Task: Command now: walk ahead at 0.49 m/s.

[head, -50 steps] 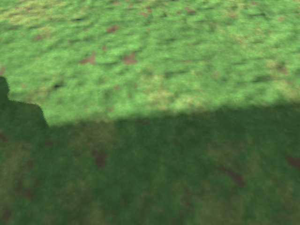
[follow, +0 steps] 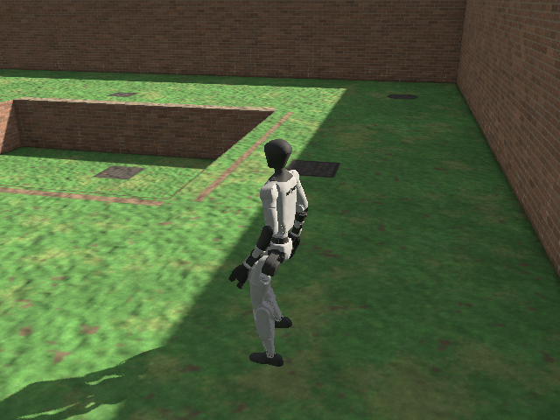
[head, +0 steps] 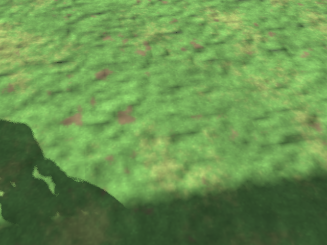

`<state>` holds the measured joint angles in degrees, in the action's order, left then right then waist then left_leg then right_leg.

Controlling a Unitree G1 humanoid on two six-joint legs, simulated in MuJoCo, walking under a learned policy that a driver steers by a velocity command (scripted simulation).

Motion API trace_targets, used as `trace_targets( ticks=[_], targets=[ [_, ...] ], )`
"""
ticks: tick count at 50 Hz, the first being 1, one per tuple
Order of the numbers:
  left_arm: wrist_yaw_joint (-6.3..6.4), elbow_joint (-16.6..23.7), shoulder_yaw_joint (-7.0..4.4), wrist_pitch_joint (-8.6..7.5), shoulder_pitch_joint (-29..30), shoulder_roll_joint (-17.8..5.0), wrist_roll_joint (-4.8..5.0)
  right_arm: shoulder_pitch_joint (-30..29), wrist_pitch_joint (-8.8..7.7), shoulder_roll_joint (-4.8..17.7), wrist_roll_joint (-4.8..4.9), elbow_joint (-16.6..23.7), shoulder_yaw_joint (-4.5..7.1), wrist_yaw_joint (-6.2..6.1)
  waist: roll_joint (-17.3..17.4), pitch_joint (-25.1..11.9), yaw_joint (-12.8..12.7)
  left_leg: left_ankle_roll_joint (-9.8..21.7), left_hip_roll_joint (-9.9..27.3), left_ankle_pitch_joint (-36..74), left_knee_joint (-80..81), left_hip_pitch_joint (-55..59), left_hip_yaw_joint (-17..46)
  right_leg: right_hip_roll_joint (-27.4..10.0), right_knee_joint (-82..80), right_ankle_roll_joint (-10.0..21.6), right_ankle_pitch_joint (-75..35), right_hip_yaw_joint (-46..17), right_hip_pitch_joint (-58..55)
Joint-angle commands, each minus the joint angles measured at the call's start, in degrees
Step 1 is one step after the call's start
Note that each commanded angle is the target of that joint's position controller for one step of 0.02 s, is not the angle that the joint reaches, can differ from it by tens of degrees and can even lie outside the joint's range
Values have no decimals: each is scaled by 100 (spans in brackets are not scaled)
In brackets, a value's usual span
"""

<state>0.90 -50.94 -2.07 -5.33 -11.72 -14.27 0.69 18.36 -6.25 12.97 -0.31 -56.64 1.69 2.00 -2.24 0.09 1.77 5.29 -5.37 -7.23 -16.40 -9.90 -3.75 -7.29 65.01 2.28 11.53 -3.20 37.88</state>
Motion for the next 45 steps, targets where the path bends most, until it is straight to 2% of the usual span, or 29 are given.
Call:
trace_targets(
  ticks=[1, 5, 7, 9, 10, 12, 13, 14, 15, 16, 17, 18, 19, 20, 22, 23, 25, 28, 30, 33, 36, 37, 39, 40, 41, 42, 43, 44, 45],
  targets=[
    [37, 243, -73, 21, -190, -256, -71, -236, -101, 761, 10, 318, 122, -113, 426, 311, -268, 982, 1602, 415, 1165, -607, 1182, -239, -831, -154, -926, -10, 107],
    [-35, 482, -34, -44, 738, -162, -16, 226, -25, 922, 102, 218, 149, -196, 438, 310, 71, 725, 1511, 488, 1062, -118, 903, 29, -2479, -201, -1758, 218, -99],
    [-94, 583, -18, -52, 1085, -174, 28, 449, 12, 972, 137, 132, 164, -199, 482, 370, 214, 703, 1611, 365, 959, 205, 911, 119, -2884, -220, -1712, 274, -147],
    [-166, 737, -19, -90, 1409, -226, 50, 649, 72, 931, 166, 56, 163, -205, 479, 475, 289, 684, 1760, 289, 726, 525, 1104, 189, -3239, -177, -1421, 215, -147],
    [-203, 789, -30, -124, 1454, -276, 55, 675, 105, 944, 168, 45, 174, -217, 502, 486, 255, 658, 1840, 272, 587, 667, 1211, 232, -3403, -130, -1206, 190, -213],
    [-239, 770, -98, -199, 1166, -455, 54, 579, 171, 1052, 174, 71, 220, -241, 619, 362, 17, 563, 1940, 475, 221, 790, 1421, 360, -3698, -33, -784, 205, -769],
    [-230, 658, -177, -229, 719, -590, 46, 455, 199, 1069, 165, 113, 221, -247, 652, 141, -266, 468, 1821, 1059, -245, 726, 1377, 501, -3849, 45, -620, 320, -1429],
    [-188, 390, -331, -257, -222, -893, 32, 373, 204, 901, 111, 178, 159, -237, 543, -453, -675, 303, 1456, 1586, -1330, 372, 1135, 456, -3840, 219, -644, 267, -2733],
    [-130, 224, -467, -256, -1366, -1422, -51, 309, 179, 576, -8, 400, 35, -225, -159, -1471, -1066, 54, 949, 363, -3283, -753, 715, -727, -3757, 604, -641, -930, -4501],
    [-174, 83, -528, -196, -1654, -1697, -110, 1058, 63, -124, 140, 413, -132, -202, -1844, -2109, -698, -218, 144, -2431, -5031, -2853, 574, -1832, -4458, 1328, 385, -3351, -6120],
    [-176, 198, -362, -214, -1465, -1025, -133, 836, -6, 627, 286, 335, 41, -216, -1078, -1781, -818, -164, 451, -2401, -5803, -3313, 1296, -1687, -4741, 1144, 774, -3482, -5707],
    [-164, 302, -268, -231, -960, -741, -96, 363, -20, 895, 350, 477, 143, -226, -690, -1095, -720, -97, 700, -1818, -5901, -3514, 1249, -1559, -4783, 895, 425, -2524, -4977],
    [-181, 369, -208, -231, -471, -607, -80, 153, 16, 824, 305, 511, 157, -263, -245, -751, -524, -146, 963, -1311, -5739, -3241, 1138, -1320, -4956, 782, -145, -1825, -4226],
    [-195, 365, -185, -227, -212, -484, -78, 58, 67, 730, 231, 535, 194, -280, -205, -435, -384, -177, 1118, -970, -5445, -3070, 1121, -1107, -5178, 721, -426, -1292, -3704],
    [-188, 268, -165, -243, -80, -336, -132, 200, 223, 500, 246, 535, 222, -243, -377, -210, -169, -208, 1260, -635, -5209, -2638, 1037, -802, -5469, 641, -877, -500, -3168],
    [-170, 210, -186, -255, -127, -382, -137, 185, 283, 404, 252, 576, 224, -228, -345, -121, -123, -223, 1274, -542, -5180, -2679, 997, -780, -5528, 670, -1197, -232, -3079],
    [-120, 116, -239, -263, -239, -509, -153, -24, 365, 369, 221, 726, 247, -223, -197, 28, -106, -269, 1300, -248, -4999, -2973, 1030, -808, -5618, 743, -1633, 132, -3064],
    [-35, 31, -286, -209, -357, -628, -173, -475, 386, 351, 186, 963, 265, -191, -97, 205, -171, -350, 1275, 334, -4227, -3341, 1065, -835, -5730, 764, -1708, 534, -3213],
    [9, 18, -308, -175, -377, -713, -166, -800, 368, 322, 168, 1093, 253, -128, -89, 293, -244, -345, 1255, 774, -3565, -3287, 898, -789, -5773, 702, -1647, 836, -3288],
    [60, -52, -348, -112, -618, -827, -113, -1447, 349, 253, 138, 1359, 207, -11, -5, 489, -473, -274, 1225, 998, -2855, -3318, 536, -888, -5761, 664, -1636, 1149, -3598],
    [67, -132, -388, -11, -822, -909, -39, -1882, 350, 246, 163, 1622, 190, 97, -18, 619, -578, -142, 1173, 668, -2436, -3404, 281, -1027, -5523, 596, -1865, 1360, -4127],
    [65, -139, -405, 25, -823, -950, -11, -1947, 354, 268, 170, 1699, 198, 130, -47, 617, -555, -76, 1120, 443, -2338, -3328, 174, -1064, -5380, 555, -2131, 1434, -4264],
    [74, -84, -449, 85, -668, -1112, 26, -1828, 373, 411, 177, 1796, 269, 170, -213, 400, -347, 119, 817, -90, -2224, -2700, -163, -1065, -4820, 441, -3707, 1625, -4357],
    [88, -49, -474, 121, -587, -1208, 47, -1545, 390, 539, 182, 1779, 341, 169, -344, 157, -145, 234, 587, -379, -2246, -2190, -341, -1047, -4300, 380, -4675, 1693, -4366],
    [97, -15, -490, 169, -471, -1279, 64, -915, 397, 750, 206, 1652, 465, 158, -370, -197, 237, 393, 317, -462, -2084, -1350, -470, -951, -3384, 299, -5314, 1782, -4237],
    [100, 36, -467, 185, -395, -1254, 79, 43, 406, 1116, 208, 1390, 673, 84, -191, -701, 727, 617, 81, -97, -1638, 129, -380, -691, -2047, 90, -4900, 1869, -3613],
    [81, 213, -336, 122, -511, -845, -120, 676, 449, 1713, 196, 1231, 846, -57, 900, -1103, 749, 976, 1201, 95, -1496, 1774, 1409, -289, -88, -185, -1485, 1812, -1861],
    [9, 549, -155, -114, -827, -270, -95, 347, 361, 2064, 151, 1457, 833, -39, 1776, -1883, 112, 2131, 2432, -1018, -372, 3133, 4969, 957, 1659, -416, 2268, 654, 183],
    [-72, 678, -246, -345, -105, -778, 138, 520, 291, 1562, 99, 1452, 683, 15, 965, -1860, 526, 1884, 2458, -1079, 142, 3082, 5010, 715, 1920, -253, 2013, -266, 808]
  ],
)
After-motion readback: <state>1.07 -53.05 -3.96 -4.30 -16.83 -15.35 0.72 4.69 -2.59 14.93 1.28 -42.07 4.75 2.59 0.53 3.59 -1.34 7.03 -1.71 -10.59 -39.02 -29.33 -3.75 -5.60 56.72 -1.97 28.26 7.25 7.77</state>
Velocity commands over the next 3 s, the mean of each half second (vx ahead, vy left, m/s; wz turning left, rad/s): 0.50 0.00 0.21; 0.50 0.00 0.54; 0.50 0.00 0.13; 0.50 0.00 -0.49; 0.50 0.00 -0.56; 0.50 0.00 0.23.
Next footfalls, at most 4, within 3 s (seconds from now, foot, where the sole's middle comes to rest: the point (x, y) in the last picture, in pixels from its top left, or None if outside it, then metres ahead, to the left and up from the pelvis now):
0.28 right None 0.33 -0.17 -0.78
0.84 left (132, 235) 0.56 0.14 -0.78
1.40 right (136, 161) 0.93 0.13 -0.78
1.88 left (83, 135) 1.10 0.41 -0.78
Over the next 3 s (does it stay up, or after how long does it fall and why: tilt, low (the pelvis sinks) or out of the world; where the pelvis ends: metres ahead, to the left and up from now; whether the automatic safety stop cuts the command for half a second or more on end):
stays up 1.58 0.27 -0.03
